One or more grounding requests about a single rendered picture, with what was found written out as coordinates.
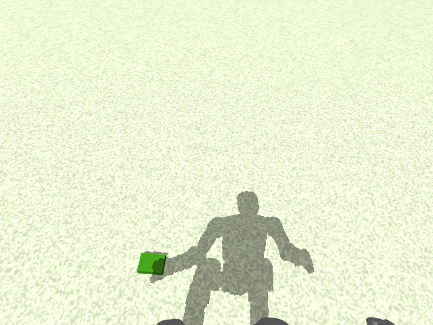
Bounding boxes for small box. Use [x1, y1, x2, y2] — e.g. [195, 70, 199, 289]
[137, 253, 166, 275]

